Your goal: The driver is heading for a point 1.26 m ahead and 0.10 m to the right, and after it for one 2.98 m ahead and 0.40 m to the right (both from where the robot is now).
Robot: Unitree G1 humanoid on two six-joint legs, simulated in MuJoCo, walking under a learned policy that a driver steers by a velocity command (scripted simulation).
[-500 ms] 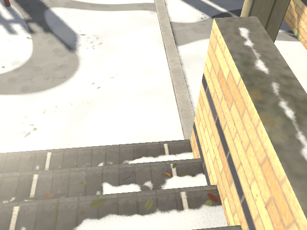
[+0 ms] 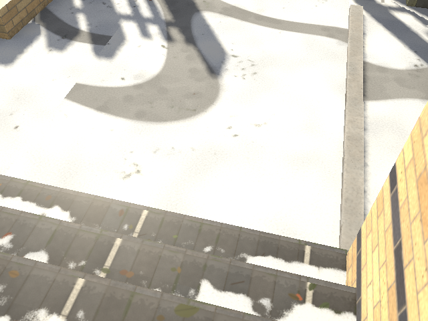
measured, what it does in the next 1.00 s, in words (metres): goes down: left foot, then right foot 0.18 m lower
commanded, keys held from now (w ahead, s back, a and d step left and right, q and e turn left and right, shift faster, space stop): w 1.00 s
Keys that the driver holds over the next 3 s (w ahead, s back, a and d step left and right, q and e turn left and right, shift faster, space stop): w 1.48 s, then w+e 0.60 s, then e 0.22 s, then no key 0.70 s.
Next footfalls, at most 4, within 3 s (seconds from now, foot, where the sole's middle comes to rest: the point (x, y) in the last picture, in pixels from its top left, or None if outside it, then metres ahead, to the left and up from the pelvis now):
0.32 left None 0.27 0.13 -0.78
0.84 right None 0.50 -0.06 -0.96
1.44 left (175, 276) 0.85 0.19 -1.14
2.02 right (226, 241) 1.12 -0.04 -1.31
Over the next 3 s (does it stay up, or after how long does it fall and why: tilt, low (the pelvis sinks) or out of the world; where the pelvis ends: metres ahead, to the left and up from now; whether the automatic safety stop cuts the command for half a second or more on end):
stays up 1.37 0.00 -0.73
